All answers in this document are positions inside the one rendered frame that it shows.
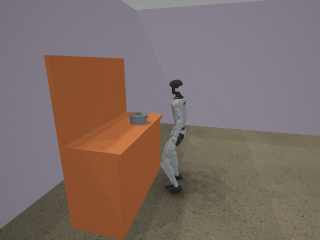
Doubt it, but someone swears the left robot upper arm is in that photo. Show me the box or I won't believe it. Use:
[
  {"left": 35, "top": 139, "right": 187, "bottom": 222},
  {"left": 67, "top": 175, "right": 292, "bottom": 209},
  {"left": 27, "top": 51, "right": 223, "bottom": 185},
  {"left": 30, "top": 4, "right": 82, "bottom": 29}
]
[{"left": 172, "top": 99, "right": 184, "bottom": 124}]

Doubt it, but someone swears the left robot hand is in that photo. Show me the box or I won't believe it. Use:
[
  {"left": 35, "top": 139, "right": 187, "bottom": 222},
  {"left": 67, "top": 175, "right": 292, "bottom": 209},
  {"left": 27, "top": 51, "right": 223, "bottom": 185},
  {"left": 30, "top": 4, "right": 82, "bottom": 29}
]
[{"left": 165, "top": 142, "right": 176, "bottom": 158}]

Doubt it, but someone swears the robot torso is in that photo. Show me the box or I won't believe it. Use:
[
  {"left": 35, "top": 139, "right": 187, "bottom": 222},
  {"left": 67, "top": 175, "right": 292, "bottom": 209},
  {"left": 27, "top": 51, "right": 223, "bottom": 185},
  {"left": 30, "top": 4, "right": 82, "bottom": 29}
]
[{"left": 171, "top": 97, "right": 187, "bottom": 140}]

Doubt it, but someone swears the pot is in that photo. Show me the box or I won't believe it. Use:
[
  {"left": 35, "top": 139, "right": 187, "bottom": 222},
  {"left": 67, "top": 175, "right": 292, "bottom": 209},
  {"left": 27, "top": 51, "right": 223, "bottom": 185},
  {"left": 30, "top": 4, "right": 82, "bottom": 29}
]
[{"left": 128, "top": 116, "right": 149, "bottom": 125}]

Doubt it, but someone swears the left robot forearm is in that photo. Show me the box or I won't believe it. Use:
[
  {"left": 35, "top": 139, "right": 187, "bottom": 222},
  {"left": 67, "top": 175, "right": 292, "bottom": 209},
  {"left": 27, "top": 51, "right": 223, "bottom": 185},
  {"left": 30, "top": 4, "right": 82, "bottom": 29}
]
[{"left": 171, "top": 119, "right": 183, "bottom": 144}]

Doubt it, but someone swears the lid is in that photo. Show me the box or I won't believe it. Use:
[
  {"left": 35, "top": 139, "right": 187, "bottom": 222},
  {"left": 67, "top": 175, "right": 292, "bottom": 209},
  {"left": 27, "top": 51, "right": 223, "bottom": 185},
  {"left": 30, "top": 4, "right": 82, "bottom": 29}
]
[{"left": 129, "top": 112, "right": 147, "bottom": 118}]

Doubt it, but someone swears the robot left shin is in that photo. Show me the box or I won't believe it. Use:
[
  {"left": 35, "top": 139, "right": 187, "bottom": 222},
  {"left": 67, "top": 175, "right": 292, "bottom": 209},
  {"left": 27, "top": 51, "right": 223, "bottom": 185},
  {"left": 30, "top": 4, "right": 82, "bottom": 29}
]
[{"left": 160, "top": 160, "right": 178, "bottom": 187}]

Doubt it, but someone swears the table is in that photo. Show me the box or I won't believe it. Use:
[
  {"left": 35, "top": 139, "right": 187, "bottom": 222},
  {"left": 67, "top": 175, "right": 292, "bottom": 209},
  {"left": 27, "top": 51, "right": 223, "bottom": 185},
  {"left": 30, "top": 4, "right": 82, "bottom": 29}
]
[{"left": 44, "top": 55, "right": 163, "bottom": 240}]

